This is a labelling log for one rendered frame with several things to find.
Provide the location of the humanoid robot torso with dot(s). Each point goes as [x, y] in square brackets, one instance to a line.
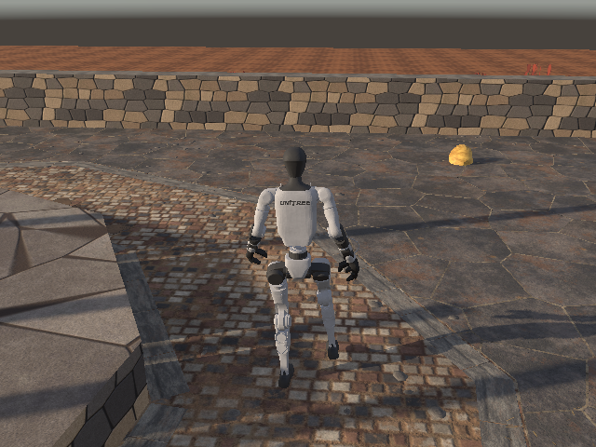
[296, 213]

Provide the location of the left robot upper arm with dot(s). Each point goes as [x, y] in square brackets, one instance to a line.
[262, 209]

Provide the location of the left robot hand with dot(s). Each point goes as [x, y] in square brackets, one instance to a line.
[249, 255]

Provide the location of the right robot upper arm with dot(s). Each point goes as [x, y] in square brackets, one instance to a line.
[325, 196]

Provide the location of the right robot hand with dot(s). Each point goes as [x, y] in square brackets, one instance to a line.
[354, 267]

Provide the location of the right robot thigh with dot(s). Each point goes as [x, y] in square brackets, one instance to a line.
[321, 272]

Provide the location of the right robot forearm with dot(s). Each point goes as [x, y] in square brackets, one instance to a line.
[344, 247]

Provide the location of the left robot forearm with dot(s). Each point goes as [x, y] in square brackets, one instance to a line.
[253, 242]

